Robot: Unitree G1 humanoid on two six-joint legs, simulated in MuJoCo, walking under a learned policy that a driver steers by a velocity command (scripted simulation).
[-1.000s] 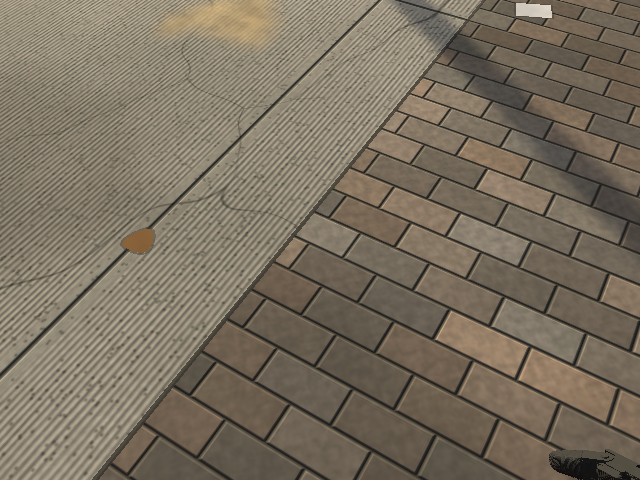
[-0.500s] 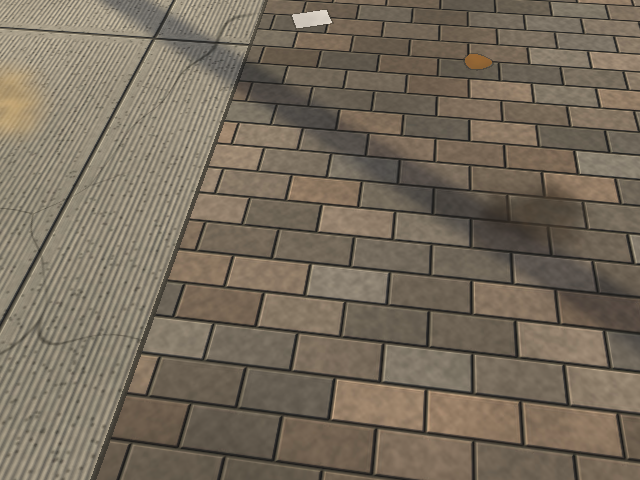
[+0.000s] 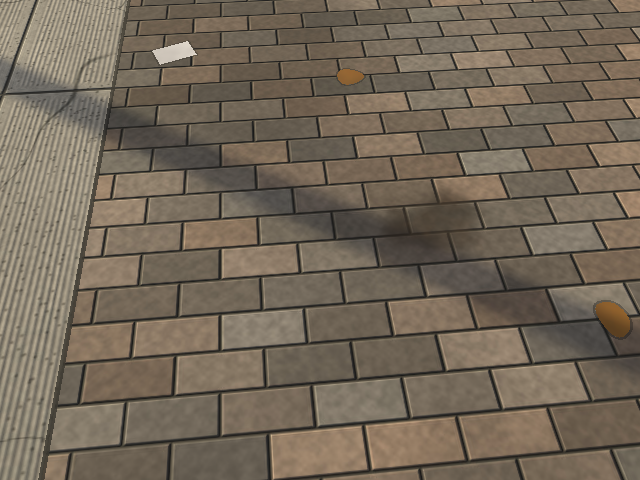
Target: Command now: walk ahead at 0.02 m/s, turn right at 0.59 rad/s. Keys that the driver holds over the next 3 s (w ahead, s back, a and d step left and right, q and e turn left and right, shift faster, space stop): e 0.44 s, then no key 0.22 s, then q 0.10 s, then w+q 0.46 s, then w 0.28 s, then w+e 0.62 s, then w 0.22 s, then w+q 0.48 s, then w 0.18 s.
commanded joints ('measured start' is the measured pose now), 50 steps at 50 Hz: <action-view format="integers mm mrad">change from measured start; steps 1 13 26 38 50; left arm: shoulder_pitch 34 -50 31 -47 -143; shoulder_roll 74 70 160 66 30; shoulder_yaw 22 20 37 -23 -8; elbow -68 -94 -71 18 -17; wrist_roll -6 -11 25 38 -16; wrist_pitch -1 5 -47 -53 -166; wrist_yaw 5 -18 -22 -20 -51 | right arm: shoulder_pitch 94 31 -52 13 205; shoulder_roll -196 -166 -139 -85 -172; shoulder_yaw -57 -50 -48 -13 -35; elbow -49 -101 -111 -61 -42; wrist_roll -24 -16 4 4 25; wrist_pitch -15 23 18 31 -35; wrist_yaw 1 -30 -13 5 1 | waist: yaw -13 -70 10 -3 -44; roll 77 199 -122 -123 214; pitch -149 -78 -120 -60 49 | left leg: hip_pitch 253 326 -315 73 237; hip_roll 269 305 94 83 285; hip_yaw -197 -12 47 92 -479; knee -250 -239 599 65 -345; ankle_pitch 120 412 -263 -49 -291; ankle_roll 117 253 -23 -26 291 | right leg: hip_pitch -44 -184 360 190 -112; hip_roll -92 -158 -421 -343 -110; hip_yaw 127 -178 117 8 -155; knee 130 431 -166 -194 142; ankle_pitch -341 -271 346 48 -414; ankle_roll -44 138 -240 -191 -38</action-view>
